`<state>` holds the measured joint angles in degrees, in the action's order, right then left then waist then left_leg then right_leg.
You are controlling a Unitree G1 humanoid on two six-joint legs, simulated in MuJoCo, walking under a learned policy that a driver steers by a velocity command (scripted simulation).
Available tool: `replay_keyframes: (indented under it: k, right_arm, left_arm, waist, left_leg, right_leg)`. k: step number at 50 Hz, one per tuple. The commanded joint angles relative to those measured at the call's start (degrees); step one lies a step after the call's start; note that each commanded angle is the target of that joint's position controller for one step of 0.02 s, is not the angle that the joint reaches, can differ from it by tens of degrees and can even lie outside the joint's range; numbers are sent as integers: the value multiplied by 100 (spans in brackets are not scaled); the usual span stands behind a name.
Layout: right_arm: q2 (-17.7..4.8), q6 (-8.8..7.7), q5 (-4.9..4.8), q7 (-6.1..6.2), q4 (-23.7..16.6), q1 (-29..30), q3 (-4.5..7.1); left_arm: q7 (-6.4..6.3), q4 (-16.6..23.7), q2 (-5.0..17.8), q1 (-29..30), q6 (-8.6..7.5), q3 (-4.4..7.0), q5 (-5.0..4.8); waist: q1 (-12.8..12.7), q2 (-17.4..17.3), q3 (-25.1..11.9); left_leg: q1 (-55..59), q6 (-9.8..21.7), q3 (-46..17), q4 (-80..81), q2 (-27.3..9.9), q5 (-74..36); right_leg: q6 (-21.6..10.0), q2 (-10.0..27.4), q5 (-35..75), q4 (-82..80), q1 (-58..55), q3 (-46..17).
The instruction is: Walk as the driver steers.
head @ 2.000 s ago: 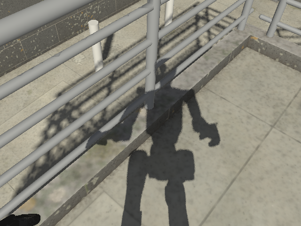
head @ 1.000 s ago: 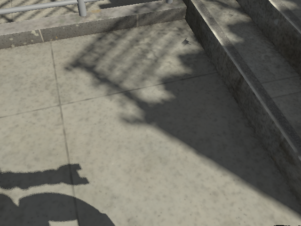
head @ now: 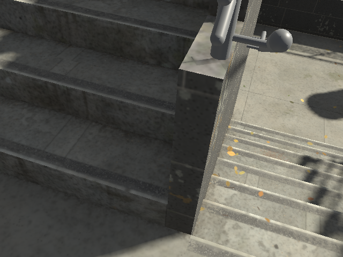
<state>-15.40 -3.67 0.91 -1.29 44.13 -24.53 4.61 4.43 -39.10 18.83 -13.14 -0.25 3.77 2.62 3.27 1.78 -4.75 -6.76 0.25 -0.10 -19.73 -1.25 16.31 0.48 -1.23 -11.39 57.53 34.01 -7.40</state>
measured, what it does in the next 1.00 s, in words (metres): walks ahead, turning left: right foot, then left foot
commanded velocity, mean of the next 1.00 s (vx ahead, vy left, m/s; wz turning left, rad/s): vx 0.94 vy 0.00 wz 0.47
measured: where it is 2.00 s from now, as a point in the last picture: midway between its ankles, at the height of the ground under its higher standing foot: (76, 242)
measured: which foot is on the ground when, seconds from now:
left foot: down 0.00-0.16, up 0.18-0.54, down 0.56-0.94, up 0.96-1.00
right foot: up 0.00-0.12, down 0.14-0.56, up 0.58-0.90, down 0.92-1.00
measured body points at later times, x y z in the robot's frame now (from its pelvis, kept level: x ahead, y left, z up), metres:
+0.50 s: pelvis +0.28 -0.06 -0.02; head +0.30 -0.05 +0.43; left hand +0.30 +0.21 -0.15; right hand +0.44 -0.31 -0.13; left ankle +0.40 +0.02 -0.72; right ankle +0.11 -0.15 -0.74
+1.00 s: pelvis +0.43 +0.00 -0.01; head +0.50 +0.01 +0.44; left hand +0.59 +0.29 -0.05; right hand +0.67 -0.21 -0.12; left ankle +0.39 +0.02 -0.70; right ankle +0.46 -0.12 -0.75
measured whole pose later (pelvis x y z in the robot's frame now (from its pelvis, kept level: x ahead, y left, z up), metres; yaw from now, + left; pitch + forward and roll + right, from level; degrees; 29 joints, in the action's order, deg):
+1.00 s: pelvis +0.43 +0.00 -0.01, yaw +31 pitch +5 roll -1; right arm -19.0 -0.3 -2.1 1.8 37.4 -12.6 4.9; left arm -1.7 -30.7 10.5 3.7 -1.5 -2.3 4.6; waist 6.2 -4.1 3.8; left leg -26.8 3.0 -9.2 -49.2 15.3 20.9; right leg -0.7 -1.4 -14.5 24.1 14.0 -1.0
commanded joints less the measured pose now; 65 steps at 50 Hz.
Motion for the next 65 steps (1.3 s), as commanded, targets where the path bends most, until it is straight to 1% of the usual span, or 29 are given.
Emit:
replay_keyframes:
  k: [1, 6, 7, 9, 11, 15, 22, 26, 28, 29, 31, 33, 35, 36, 39, 41, 43, 45, 47, 48, 49, 51, 54, 56, 57, 58, 61, 62, 65]
  right_arm:
    - [-932, -162, -56, 4, -274, 262, 227]
    - [-1188, -89, -88, 16, 142, -80, 205]
    - [-1019, -151, -110, -31, 160, 13, 136]
    - [-210, -213, -138, -57, -482, 535, -130]
    - [-700, -131, -33, -2, -323, 896, -40]
    - [-403, 28, 4, -118, 43, 511, -132]
    - [-365, 103, -45, -95, -226, 1555, -336]
    - [-802, 162, 50, -1, -264, 1016, -230]
    - [-955, 32, 61, -12, 264, -1036, -47]
    - [-1379, 91, -42, 51, 425, -568, 91]
    - [-1497, 350, 49, 311, -182, 561, 133]
    - [-987, 350, -14, 336, -111, 764, -88]
    - [-945, 299, 59, 271, -198, 779, -153]
    - [-634, 143, -85, 355, -99, 165, -189]
    - [-1312, 202, -101, 679, -184, -154, 92]
    - [-1183, 336, -191, 685, -108, -34, 91]
    - [-1097, 522, -245, 664, -687, 1282, 102]
    - [-902, 475, -345, 509, -1127, 1567, 145]
    - [-704, 162, -593, 180, -1158, 1321, 164]
    - [-386, 71, -581, 163, -1481, 986, 23]
    - [-634, 190, -211, 289, -1294, 745, 48]
    - [-867, 363, 22, 328, -1313, 1326, 126]
    - [-462, 593, 144, 103, -1324, 1249, 67]
    - [-327, 698, -39, 29, -1322, 1369, 189]
    - [-453, 651, 153, -121, -1147, 868, 125]
    - [-225, 606, -35, -171, -1100, 838, 50]
    - [-186, 433, 16, -313, -1226, 1607, -94]
    - [-2, 433, 93, -419, -1141, 1390, -106]
    - [-92, 316, 80, -384, -842, 1327, 28]
  left_arm:
    - [98, 510, 172, 1101, -228, -42, -49]
    - [-60, 318, 204, 519, -331, -63, -5]
    - [-116, -88, 446, -458, -411, 47, 56]
    - [-264, -402, 1672, -1917, -407, 359, 90]
    - [-288, -430, 938, -1168, -400, 147, 31]
    - [-358, -458, 127, -430, -555, -122, -97]
    - [-467, -425, 404, 143, -778, -165, -42]
    - [-661, -504, 777, 48, -632, -65, 32]
    - [-649, -361, 720, 728, -479, -75, -9]
    - [-478, -58, -29, 1082, -538, -244, 49]
    - [-483, 490, -23, 393, -721, -417, -45]
    - [-568, 779, -209, 880, -594, -609, 298]
    - [-577, 838, -293, 876, -280, -700, 393]
    - [-541, 863, -102, 1275, -153, -628, 676]
    - [-515, 936, 81, 1229, -218, -533, 40]
    - [-441, 1023, -197, 1588, -288, -579, -67]
    - [-339, 1438, -744, 2081, -230, -819, -309]
    - [-435, 1371, -640, 1728, -270, -712, -233]
    - [-665, 707, 397, 255, -145, -223, 254]
    - [-664, 964, 516, 858, -68, -160, 425]
    - [-746, 1114, 135, 1154, -93, -92, 260]
    - [-791, 1121, -391, 1170, -184, -227, 82]
    - [-696, 857, -263, 952, -145, -237, 32]
    - [-630, 763, -94, 1038, -299, -144, 145]
    - [-673, 612, 200, 416, -381, -27, -29]
    - [-577, 601, 317, 623, -425, 24, 155]
    - [-314, 272, 538, 221, -495, 199, 99]
    - [-440, 106, 448, -12, -461, 178, -123]
    - [-553, -268, 644, -311, -362, 249, -113]
  waist:
    - [2, -1159, 1048]
    - [-358, -1118, 596]
    - [-829, -582, 39]
    - [-1289, 1829, -842]
    - [-848, 325, 328]
    - [-331, 440, 619]
    - [-116, 455, 853]
    - [313, 311, -60]
    - [1522, -180, -464]
    - [727, -2497, 517]
    - [180, -1271, -1583]
    - [-331, 321, 11]
    - [-494, 256, 357]
    - [-11, 294, 145]
    - [-45, 48, -864]
    - [-86, -274, -797]
    - [-302, -1335, -330]
    - [-360, -1078, -565]
    - [-466, 1291, -999]
    - [-132, 2780, -1189]
    - [14, 1391, -1040]
    - [-218, 135, -337]
    - [-267, 594, 254]
    - [51, 239, 574]
    - [-85, 304, 11]
    - [98, 245, 696]
    - [-317, 717, 782]
    - [-394, 1060, 459]
    - [-162, 885, 778]
  left_leg:
    - [-484, 591, -923, 1389, -1136, 944]
    - [-481, 791, -367, 207, -1271, -2094]
    - [-807, 674, 38, -1055, -924, -3213]
    - [-3643, 392, 314, -4262, 298, 978]
    - [-4225, 532, -217, -5036, -262, 193]
    - [-3355, 196, -476, -4691, -266, -542]
    - [-2072, 299, 454, -2903, -179, -1364]
    - [-1171, 934, 998, -2177, 558, -1054]
    - [743, 1311, 508, -1057, 557, -2198]
    - [1352, 1576, -634, -1384, -48, -5943]
    - [2495, 2754, -3872, -61, -1205, -2770]
    - [510, 2307, -3310, 351, -1069, -1770]
    - [-633, 1924, -2560, 164, -510, -1441]
    - [574, 1621, -2747, 6, -47, -2625]
    - [1952, 1206, -2184, -474, 137, -5576]
    - [1773, 1085, -2683, -216, 201, -4605]
    - [1247, 922, -2523, -59, 199, -7466]
    - [1715, 515, -2382, -878, 185, -9335]
    - [-2360, -102, -1828, -2689, 829, -2429]
    - [-4012, -78, -1718, -3837, 1237, 1783]
    - [-4263, 104, -1399, -4720, 426, 1501]
    - [-4502, 158, -918, -5668, 520, 761]
    - [-4329, -51, -415, -5898, 491, 104]
    - [-3390, 41, -924, -5861, 572, -278]
    - [-2967, -16, -345, -5337, 318, -506]
    - [-3222, -58, -996, -4646, 403, -623]
    - [-2914, 113, 216, -2651, -129, -631]
    - [-2249, 228, 273, -2246, -254, -1087]
    - [-1905, 566, 393, -1232, -271, -333]
  right_leg:
    - [-6, 158, 105, -1351, 79, 490]
    - [-573, -113, -276, -3060, -2128, 1103]
    - [-606, -216, -138, -3033, -3389, 1006]
    - [-1062, 2095, -3264, -4487, -5458, -3235]
    - [-994, 1672, -2060, -4292, -4439, -2215]
    - [-638, 1160, 1711, -4526, -3111, -170]
    - [-339, 1048, 4904, -4883, -2586, 1422]
    - [-68, 1190, 8031, -2604, -3621, 1739]
    - [-36, 695, 5521, 1030, -2315, 1928]
    - [152, -667, -1033, 3510, 513, 1995]
    - [216, -289, -466, 5778, 1564, 177]
    - [12, 149, -952, 5753, 2030, 328]
    - [-47, 135, -1489, 5951, 2218, 633]
    - [-126, 218, -1430, 4835, 2278, 897]
    - [30, -98, -1045, 1401, 1079, 644]
    - [47, -408, -1324, -753, -9, 397]
    - [54, -522, -1630, -2416, -975, 476]
    - [31, -67, 564, -4544, -1526, 302]
    - [-432, 979, 3322, -3682, -5612, -22]
    - [-1024, 2823, 5931, -3038, -5992, -1309]
    - [-1209, 3274, 4373, -3284, -5228, -1138]
    - [-940, 2383, 1628, -3799, -4469, -631]
    - [-590, 1598, 1800, -4038, -3495, 683]
    - [-52, 2057, 3728, -3786, -2376, 1169]
    - [-281, 1609, 1120, -4052, -2426, 1252]
    - [-110, 1851, 2437, -3990, -2439, 1189]
    - [-298, 1754, 1357, -4638, -2678, 1515]
    - [-421, 1785, 846, -4958, -2740, 1553]
    - [-671, 2025, 2302, -4740, -3397, 1221]
Keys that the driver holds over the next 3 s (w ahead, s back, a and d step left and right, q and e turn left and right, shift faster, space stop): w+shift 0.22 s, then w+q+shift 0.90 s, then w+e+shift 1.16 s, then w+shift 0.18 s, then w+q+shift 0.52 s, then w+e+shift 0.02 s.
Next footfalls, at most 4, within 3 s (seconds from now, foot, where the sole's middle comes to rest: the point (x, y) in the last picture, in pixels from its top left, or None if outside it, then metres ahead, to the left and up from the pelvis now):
0.14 right None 0.15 -0.15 -0.78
0.56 left None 0.45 0.00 -0.78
0.92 right None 0.50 -0.10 -0.78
1.34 left None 0.44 0.31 -0.78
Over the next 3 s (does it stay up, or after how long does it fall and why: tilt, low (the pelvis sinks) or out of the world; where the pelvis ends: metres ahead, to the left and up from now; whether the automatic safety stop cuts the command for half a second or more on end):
stays up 1.20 0.33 0.23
